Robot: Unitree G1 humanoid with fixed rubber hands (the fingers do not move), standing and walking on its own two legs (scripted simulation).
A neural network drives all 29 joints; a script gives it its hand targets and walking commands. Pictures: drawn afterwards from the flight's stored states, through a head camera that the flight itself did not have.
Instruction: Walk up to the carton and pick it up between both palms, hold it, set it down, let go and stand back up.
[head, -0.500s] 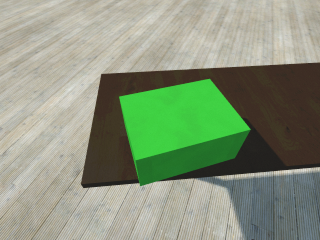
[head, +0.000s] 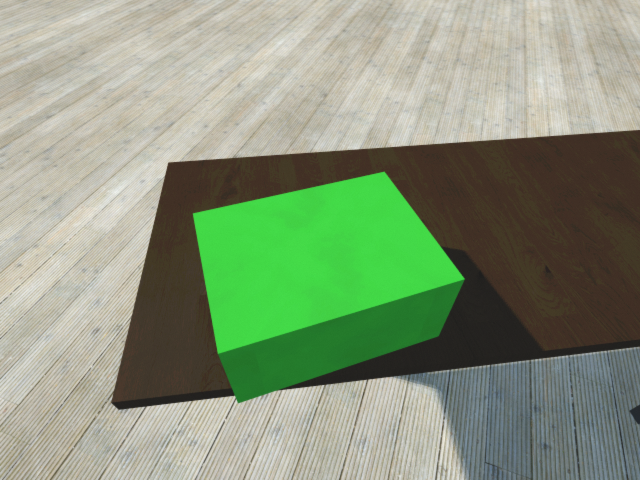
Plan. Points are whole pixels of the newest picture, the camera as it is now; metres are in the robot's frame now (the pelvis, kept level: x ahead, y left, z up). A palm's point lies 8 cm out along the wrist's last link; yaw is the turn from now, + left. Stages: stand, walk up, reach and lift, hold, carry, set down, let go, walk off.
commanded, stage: walk up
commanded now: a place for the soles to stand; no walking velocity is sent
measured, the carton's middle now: (318, 276) +0.42 +0.01 +0.00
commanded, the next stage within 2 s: reach and lift in 1.76 s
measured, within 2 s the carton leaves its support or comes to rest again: neither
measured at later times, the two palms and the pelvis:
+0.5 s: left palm out of the picture +0.12 +0.22 -0.10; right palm out of the picture +0.14 -0.29 -0.11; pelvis +0.04 -0.04 +0.00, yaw +6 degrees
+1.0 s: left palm out of the picture +0.11 +0.20 -0.10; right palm (559, 477) +0.17 -0.30 -0.11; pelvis +0.04 -0.07 +0.00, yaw +9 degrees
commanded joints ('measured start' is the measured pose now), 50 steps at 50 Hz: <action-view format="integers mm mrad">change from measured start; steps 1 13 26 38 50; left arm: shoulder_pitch -26 -134 -72 -27 -91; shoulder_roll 140 128 196 257 198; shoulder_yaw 39 12 31 72 27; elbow -115 -158 -113 -122 -144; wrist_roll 5 3 11 -9 -31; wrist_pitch -36 -1 1 -29 -8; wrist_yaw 5 24 41 21 32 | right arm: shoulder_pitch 29 74 -77 -175 -152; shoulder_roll -218 -225 -49 -91 -116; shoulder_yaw -57 -79 -28 -12 -19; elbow -101 -115 -129 -159 -79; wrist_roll -1 5 8 24 11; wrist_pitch -18 -25 -13 23 9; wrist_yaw -12 -14 -34 -19 -11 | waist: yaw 7 -38 24 24 11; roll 87 120 -119 -138 -11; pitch -16 -93 -10 -58 -5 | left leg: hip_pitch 70 163 -147 -141 19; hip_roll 184 212 -46 -42 -1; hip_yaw -225 -356 -64 -96 -159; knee -135 -87 -11 121 -37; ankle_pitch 333 632 -68 42 278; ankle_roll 163 226 19 25 44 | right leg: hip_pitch -44 -46 238 79 61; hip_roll -56 -36 -224 -243 -161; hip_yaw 32 -35 61 282 -3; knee -64 115 -140 -347 -227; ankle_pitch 293 244 801 127 333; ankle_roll -34 -10 -155 -82 -43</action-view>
